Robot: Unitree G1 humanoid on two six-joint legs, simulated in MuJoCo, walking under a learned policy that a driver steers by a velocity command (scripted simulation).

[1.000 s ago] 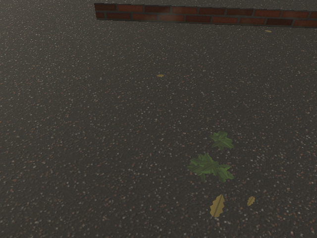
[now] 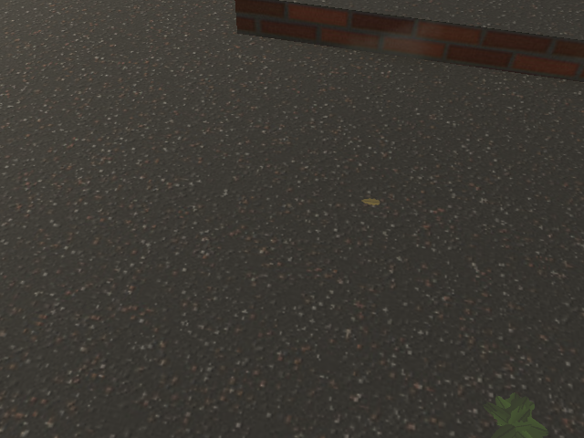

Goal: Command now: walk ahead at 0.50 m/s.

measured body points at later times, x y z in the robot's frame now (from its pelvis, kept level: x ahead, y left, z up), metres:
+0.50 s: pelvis +0.21 -0.05 +0.00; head +0.24 -0.06 +0.45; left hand +0.36 +0.19 -0.12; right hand +0.26 -0.30 -0.15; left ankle +0.18 +0.11 -0.70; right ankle +0.31 -0.13 -0.73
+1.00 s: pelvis +0.27 -0.03 +0.01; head +0.29 -0.03 +0.45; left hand +0.35 +0.22 -0.14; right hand +0.30 -0.27 -0.15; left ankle +0.24 +0.10 -0.73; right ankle +0.31 -0.14 -0.73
